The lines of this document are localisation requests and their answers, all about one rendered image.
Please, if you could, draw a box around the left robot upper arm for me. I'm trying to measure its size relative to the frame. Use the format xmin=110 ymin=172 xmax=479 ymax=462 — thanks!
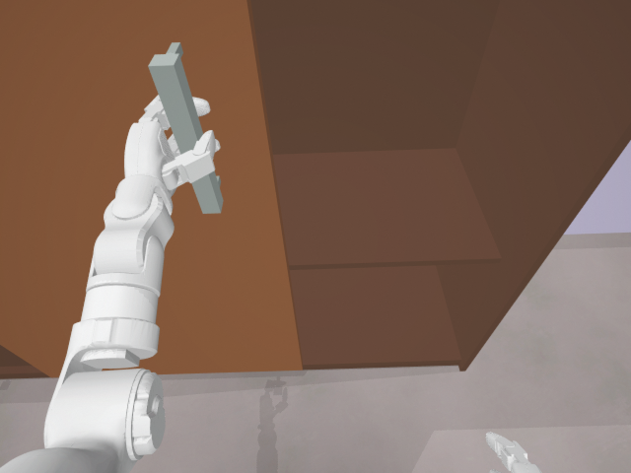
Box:
xmin=0 ymin=369 xmax=166 ymax=473

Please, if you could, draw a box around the right robot hand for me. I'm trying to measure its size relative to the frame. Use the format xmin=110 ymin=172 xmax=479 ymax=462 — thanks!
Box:
xmin=486 ymin=432 xmax=542 ymax=473

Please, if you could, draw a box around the left robot hand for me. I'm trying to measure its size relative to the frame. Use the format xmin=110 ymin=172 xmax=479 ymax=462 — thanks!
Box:
xmin=124 ymin=95 xmax=221 ymax=197

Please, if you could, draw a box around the handle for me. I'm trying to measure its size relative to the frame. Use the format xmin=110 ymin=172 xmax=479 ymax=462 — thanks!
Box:
xmin=148 ymin=42 xmax=224 ymax=214

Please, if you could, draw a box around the left robot forearm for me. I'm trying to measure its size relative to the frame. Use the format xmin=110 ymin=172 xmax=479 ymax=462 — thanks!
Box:
xmin=43 ymin=175 xmax=175 ymax=448

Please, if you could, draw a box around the wardrobe door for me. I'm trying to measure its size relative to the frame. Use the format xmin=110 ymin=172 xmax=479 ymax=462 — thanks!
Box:
xmin=0 ymin=0 xmax=303 ymax=377
xmin=0 ymin=345 xmax=31 ymax=367

